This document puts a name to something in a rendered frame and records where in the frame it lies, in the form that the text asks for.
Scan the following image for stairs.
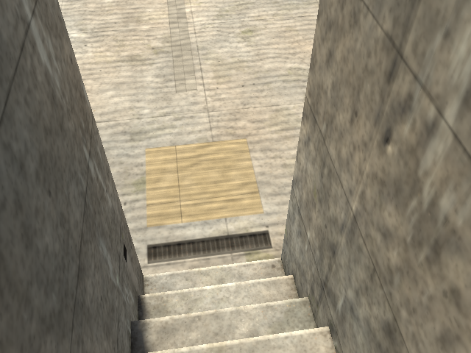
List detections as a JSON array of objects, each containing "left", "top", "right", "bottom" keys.
[{"left": 131, "top": 257, "right": 336, "bottom": 353}]

